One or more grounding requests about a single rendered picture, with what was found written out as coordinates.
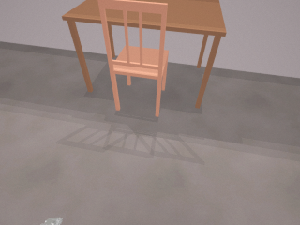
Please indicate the table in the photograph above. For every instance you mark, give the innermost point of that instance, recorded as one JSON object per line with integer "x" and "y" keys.
{"x": 203, "y": 17}

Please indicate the chair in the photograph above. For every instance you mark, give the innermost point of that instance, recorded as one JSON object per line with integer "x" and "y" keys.
{"x": 136, "y": 61}

